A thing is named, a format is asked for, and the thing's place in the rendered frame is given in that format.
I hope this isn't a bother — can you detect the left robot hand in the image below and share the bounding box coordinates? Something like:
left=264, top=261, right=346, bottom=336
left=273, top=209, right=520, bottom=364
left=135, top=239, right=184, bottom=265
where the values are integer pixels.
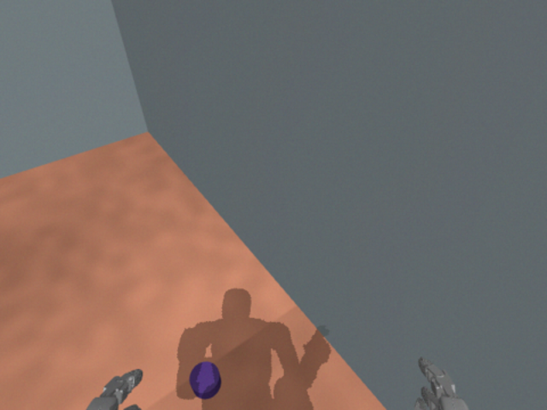
left=86, top=369, right=143, bottom=410

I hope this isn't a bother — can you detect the right robot hand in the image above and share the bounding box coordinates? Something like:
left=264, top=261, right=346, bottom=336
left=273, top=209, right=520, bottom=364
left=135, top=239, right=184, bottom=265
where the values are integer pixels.
left=414, top=358, right=469, bottom=410

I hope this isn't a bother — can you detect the tin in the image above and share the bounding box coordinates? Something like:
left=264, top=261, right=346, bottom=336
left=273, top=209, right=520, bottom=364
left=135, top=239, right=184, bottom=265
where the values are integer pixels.
left=190, top=361, right=221, bottom=399

